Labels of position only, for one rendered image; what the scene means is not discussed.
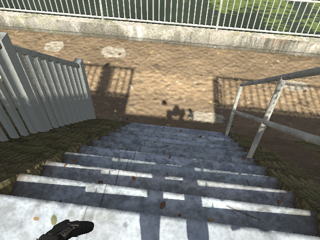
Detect stairs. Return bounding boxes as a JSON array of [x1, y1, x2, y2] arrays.
[[9, 122, 320, 237]]

